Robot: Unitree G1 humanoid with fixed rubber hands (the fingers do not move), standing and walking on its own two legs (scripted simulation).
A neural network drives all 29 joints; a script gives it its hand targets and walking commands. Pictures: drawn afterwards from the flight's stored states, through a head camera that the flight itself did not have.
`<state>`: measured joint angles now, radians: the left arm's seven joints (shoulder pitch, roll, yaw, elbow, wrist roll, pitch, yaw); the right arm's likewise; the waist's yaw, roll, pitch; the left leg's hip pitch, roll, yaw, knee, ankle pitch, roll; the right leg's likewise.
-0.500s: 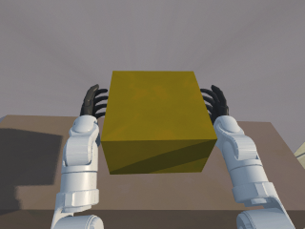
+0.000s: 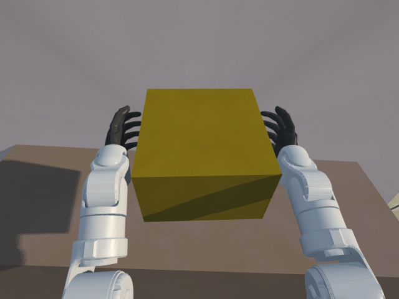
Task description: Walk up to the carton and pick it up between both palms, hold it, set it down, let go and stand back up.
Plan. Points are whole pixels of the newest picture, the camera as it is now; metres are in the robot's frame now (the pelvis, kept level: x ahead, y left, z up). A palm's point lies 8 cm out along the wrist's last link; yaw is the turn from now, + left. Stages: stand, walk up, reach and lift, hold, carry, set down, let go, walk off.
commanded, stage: hold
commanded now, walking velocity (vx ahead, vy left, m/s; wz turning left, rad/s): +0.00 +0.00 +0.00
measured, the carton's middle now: (201, 150) +0.39 +0.00 +0.15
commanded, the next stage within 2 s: none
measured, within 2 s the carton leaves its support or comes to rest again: neither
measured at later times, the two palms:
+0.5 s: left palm (122, 148) +0.36 +0.16 +0.17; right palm (287, 151) +0.36 -0.16 +0.17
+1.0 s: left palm (118, 148) +0.36 +0.17 +0.17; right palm (285, 150) +0.36 -0.16 +0.17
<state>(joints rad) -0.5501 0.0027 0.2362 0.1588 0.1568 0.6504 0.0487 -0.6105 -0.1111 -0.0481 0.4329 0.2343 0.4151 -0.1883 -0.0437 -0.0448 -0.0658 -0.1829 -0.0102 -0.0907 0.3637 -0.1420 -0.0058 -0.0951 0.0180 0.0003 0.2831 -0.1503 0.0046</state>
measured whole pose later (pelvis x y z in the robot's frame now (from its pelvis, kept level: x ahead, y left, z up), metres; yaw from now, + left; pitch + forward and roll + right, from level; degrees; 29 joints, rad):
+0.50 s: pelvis +0.01 +0.00 +0.00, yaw -1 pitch -3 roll -1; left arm -0.49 -0.03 0.23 0.07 0.16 0.68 0.06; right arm -0.56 -0.14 0.00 0.38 0.27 0.42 -0.20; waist -0.05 -0.03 -0.05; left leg -0.14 -0.01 -0.08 0.36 -0.16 0.00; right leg -0.06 0.02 0.01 0.28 -0.16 0.01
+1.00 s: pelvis +0.00 +0.00 +0.00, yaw +0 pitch -3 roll -1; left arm -0.54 -0.01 0.25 0.14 0.17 0.67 0.04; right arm -0.59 -0.12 -0.03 0.43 0.24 0.42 -0.19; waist -0.05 -0.04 -0.06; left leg -0.16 -0.01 -0.08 0.35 -0.14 0.00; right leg -0.07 0.02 0.01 0.28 -0.15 0.01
